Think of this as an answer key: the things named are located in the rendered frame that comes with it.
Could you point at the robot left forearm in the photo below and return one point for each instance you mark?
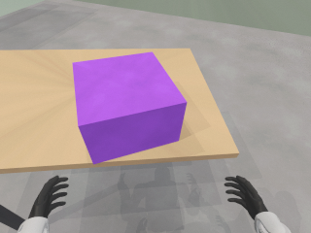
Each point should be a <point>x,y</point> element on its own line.
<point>37,224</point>

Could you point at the left robot hand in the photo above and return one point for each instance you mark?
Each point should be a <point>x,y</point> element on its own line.
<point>43,204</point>

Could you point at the right robot hand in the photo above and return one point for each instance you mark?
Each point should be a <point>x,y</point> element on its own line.
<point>250,198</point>

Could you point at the table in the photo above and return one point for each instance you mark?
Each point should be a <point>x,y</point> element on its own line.
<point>39,124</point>

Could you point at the robot right forearm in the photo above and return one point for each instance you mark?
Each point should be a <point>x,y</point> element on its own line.
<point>267,222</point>

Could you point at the carton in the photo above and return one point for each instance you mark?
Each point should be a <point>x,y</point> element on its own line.
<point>126,104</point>

